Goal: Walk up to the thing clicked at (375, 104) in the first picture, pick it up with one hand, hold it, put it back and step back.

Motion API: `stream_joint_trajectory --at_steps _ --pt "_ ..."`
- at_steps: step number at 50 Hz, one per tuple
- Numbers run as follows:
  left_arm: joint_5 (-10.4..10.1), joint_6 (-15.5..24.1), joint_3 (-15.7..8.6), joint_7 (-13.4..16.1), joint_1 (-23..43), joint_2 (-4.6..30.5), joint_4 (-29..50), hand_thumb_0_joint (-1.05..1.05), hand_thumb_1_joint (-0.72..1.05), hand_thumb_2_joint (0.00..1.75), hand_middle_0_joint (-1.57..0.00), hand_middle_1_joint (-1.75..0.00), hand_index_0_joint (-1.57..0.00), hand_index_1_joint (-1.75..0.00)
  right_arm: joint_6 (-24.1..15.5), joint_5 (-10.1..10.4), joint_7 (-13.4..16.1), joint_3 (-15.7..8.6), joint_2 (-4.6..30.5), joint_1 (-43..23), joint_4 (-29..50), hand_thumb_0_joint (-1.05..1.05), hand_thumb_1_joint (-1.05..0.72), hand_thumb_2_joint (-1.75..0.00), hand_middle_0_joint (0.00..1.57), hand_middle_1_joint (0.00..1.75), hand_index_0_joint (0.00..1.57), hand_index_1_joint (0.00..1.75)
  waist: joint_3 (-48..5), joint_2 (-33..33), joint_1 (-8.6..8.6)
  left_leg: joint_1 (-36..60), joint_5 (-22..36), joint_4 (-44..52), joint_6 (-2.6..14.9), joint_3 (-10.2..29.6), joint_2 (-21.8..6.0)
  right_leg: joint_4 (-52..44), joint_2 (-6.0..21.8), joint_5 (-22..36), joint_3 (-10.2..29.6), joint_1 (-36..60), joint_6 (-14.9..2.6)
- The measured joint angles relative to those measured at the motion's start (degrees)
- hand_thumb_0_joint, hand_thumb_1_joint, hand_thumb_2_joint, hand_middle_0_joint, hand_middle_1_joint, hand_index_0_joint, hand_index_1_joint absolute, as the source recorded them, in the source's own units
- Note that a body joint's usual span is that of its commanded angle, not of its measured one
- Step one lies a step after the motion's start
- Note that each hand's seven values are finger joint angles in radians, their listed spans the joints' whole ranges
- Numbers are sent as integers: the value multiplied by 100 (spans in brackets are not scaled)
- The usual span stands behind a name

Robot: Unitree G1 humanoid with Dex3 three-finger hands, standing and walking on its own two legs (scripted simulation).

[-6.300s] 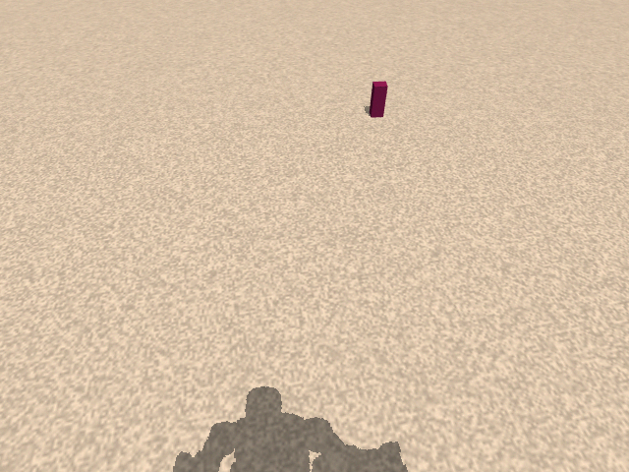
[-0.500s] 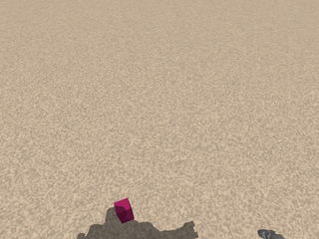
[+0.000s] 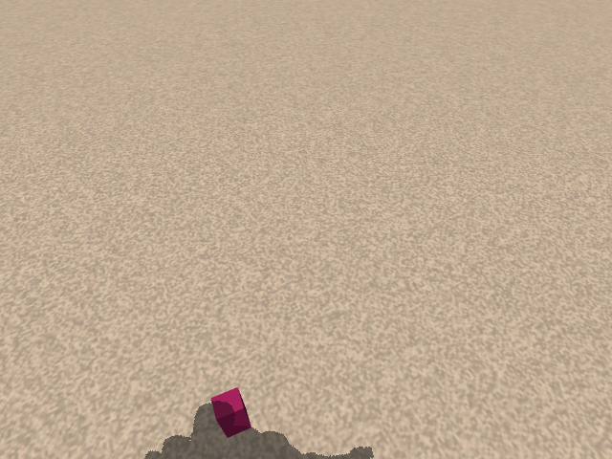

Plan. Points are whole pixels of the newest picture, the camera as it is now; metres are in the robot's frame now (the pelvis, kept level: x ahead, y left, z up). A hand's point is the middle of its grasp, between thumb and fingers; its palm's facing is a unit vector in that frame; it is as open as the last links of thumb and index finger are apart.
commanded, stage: walk up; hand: left
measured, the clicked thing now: (232, 413) +0.39 +0.21 -0.68
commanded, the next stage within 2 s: stand in 0.18 s
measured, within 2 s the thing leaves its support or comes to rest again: neither
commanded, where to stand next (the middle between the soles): +0.08 +0.01 m, yaw +0 degrees
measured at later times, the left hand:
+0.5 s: hand out of the picture +0.08 +0.25 -0.16, palm faces -0.02 -0.94 -0.34, open 7.4 cm
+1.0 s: hand out of the picture +0.11 +0.24 -0.15, palm faces -0.03 -0.94 -0.34, open 7.4 cm
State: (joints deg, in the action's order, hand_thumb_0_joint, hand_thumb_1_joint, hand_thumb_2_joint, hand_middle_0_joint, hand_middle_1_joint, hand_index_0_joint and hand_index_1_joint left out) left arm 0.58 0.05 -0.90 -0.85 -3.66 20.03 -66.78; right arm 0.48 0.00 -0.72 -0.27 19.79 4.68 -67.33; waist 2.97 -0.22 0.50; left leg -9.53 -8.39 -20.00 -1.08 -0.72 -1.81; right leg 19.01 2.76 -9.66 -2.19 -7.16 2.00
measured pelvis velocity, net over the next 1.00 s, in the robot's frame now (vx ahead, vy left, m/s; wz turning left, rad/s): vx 0.02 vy -0.02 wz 0.00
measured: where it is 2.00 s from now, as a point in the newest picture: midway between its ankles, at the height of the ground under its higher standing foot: outside the picture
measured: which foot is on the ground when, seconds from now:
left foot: down 0.00-1.00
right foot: down 0.00-1.00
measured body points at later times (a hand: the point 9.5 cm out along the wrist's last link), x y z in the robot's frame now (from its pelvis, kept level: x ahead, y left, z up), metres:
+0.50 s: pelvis +0.01 -0.01 +0.00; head +0.02 -0.01 +0.45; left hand +0.09 +0.30 -0.13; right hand +0.09 -0.31 -0.13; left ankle +0.03 +0.13 -0.75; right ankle +0.01 -0.14 -0.75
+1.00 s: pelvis +0.02 -0.02 +0.00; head +0.03 -0.02 +0.45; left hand +0.11 +0.29 -0.13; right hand +0.10 -0.32 -0.13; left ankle +0.03 +0.13 -0.75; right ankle +0.01 -0.14 -0.75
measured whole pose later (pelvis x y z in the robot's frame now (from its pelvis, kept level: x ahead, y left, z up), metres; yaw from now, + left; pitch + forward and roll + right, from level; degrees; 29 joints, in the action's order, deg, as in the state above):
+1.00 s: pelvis +0.02 -0.02 +0.00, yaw +0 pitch -2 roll +0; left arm 0.7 0.2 -0.4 -0.7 -5.2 20.3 -64.7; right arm 0.1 -0.4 -0.3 0.1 19.9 4.8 -65.5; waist 2.4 -0.2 0.4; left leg -6.8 -9.4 -18.1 -2.5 -0.5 -3.0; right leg 18.5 1.6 -11.5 -2.5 -5.1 0.8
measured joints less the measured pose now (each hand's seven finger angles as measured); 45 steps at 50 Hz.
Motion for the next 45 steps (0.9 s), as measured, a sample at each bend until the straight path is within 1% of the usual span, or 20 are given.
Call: stream_joint_trajectory --at_steps 9,16,28,45 --pt "7 11 -10 10 -33 -14 18 0 90 89 -20 -30 -20 -30 9 1 -3 -2 -15 -57 86 1 -90 -90 20 30 20 30 -24 -20 -30 13 -21 -13 -12 18 -14 -3 -14 -19 -17 27 -10" --pt "24 3 23 3 -134 11 64 0 90 89 -20 -30 -20 -30 -32 -55 13 2 -43 -51 158 1 -90 -90 20 30 20 30 -72 19 -25 51 -10 58 -34 12 -10 17 -9 -56 -13 20 -22" --pt "19 13 49 -1 -220 23 135 0 90 89 -20 -30 -20 -30 -45 -45 27 4 6 17 145 1 -90 -90 20 30 20 30 -41 16 -28 112 -55 103 -72 24 -35 26 -34 -134 -28 59 -55" --pt "4 21 52 14 -150 28 193 0 90 89 -20 -30 -20 -30 -40 -32 42 36 9 -3 163 1 -90 -90 20 30 20 30 -56 3 -14 262 -97 178 -132 19 -103 -40 -101 -178 -28 195 -109"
